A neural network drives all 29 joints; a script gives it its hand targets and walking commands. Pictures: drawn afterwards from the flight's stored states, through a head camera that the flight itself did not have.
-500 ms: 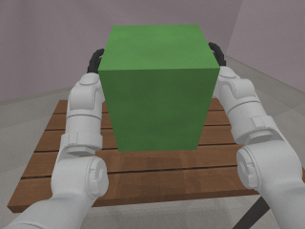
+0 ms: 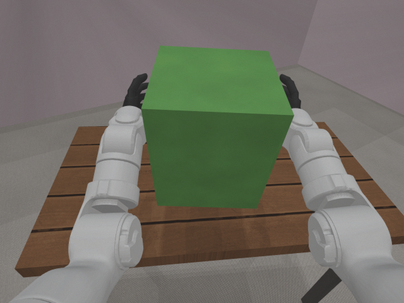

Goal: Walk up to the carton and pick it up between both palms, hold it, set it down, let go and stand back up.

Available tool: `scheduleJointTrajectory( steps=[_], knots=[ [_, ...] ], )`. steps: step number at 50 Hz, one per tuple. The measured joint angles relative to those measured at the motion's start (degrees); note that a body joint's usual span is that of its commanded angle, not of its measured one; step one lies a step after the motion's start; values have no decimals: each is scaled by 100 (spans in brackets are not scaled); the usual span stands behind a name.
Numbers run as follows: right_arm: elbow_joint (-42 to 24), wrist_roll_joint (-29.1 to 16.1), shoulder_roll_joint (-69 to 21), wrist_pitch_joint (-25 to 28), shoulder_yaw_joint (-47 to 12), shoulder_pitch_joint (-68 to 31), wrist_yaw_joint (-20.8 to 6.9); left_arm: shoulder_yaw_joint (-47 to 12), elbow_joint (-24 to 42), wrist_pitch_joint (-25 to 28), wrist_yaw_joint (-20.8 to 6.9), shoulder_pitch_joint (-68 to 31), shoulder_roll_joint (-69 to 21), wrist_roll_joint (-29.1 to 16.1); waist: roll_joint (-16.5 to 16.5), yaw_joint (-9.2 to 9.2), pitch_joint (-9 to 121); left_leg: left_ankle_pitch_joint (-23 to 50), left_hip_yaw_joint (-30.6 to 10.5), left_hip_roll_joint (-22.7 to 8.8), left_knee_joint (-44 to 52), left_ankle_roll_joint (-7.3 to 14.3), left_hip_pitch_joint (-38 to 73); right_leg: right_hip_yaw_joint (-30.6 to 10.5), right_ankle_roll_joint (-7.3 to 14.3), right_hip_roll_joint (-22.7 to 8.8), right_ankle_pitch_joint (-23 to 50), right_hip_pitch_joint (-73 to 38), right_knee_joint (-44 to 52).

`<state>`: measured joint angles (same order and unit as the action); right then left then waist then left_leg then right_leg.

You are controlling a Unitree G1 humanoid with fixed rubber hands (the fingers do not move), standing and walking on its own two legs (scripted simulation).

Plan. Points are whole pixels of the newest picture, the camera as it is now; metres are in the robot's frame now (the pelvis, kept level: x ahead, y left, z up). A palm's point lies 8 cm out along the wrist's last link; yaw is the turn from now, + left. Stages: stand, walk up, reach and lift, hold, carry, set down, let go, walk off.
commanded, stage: set down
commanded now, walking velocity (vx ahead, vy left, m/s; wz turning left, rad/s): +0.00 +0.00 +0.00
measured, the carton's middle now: (210, 131) +0.39 +0.00 +0.18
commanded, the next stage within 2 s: none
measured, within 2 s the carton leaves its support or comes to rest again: neither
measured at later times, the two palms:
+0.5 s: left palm (140, 127) +0.41 +0.14 +0.17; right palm (285, 128) +0.40 -0.16 +0.19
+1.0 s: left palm (138, 136) +0.42 +0.15 +0.14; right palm (278, 142) +0.39 -0.15 +0.15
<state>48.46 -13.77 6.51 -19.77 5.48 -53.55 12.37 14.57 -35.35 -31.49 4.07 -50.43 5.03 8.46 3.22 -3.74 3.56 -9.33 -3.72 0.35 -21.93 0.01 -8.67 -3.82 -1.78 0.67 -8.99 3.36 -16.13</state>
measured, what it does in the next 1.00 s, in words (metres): stands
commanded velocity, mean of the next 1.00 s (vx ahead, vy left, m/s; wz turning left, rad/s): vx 0.00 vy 0.00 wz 0.00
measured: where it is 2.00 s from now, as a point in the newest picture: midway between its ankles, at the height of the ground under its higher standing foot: outside the picture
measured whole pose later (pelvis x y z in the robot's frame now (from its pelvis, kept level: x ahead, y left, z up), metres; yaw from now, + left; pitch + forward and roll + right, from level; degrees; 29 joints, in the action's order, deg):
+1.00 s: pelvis +0.01 +0.00 +0.00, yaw +1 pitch -1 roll -1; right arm 41.8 -5.8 -1.3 -13.2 11.3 -42.4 13.8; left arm 11.5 -43.5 -18.8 0.4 -45.4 7.5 5.7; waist 4.7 -4.8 2.8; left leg -9.4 -3.6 0.7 -21.6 0.1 -11.4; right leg -2.7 -1.8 0.0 -9.6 6.2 -16.5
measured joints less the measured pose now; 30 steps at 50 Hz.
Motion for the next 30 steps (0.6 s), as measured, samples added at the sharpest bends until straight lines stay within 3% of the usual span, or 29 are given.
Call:
scheduleJointTrajectory(
  steps=[11, 25, 30],
  knots=[
    [-378, -4, -39, 102, -232, 459, 91, -193, 76, 439, 116, 559, -39, -291, -27, 71, 2, -10, -10, -84, -42, -55, -78, 27, 52, 80, 42, 52, 26],
    [190, 813, -430, 415, 585, 245, -12, -131, -1041, 970, -173, 58, 209, -227, 69, 7, -11, 136, -70, -29, 178, -99, -183, 131, 90, 18, -50, 309, -147],
    [-407, 502, -402, 503, 147, 802, 155, -243, -739, 1161, -228, 397, 171, -296, -41, 76, 2, 31, 2, -78, 115, -82, -182, 65, 78, 56, -23, 243, -12]
  ],
)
